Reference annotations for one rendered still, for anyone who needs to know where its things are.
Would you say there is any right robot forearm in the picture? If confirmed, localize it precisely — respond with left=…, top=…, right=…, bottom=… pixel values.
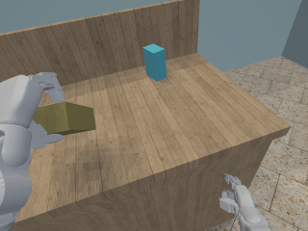
left=238, top=205, right=272, bottom=231

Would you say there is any left robot forearm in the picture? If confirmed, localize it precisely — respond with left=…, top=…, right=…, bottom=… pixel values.
left=0, top=123, right=33, bottom=231

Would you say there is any table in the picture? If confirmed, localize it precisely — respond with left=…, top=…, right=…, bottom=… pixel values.
left=0, top=0, right=291, bottom=231

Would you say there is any right robot hand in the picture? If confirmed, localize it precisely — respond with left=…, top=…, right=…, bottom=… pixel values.
left=218, top=173, right=255, bottom=216

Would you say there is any sponge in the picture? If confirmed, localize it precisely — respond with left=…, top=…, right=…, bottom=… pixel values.
left=29, top=102, right=96, bottom=136

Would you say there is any left robot hand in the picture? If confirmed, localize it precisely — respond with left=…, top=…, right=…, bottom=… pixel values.
left=0, top=72, right=65, bottom=150

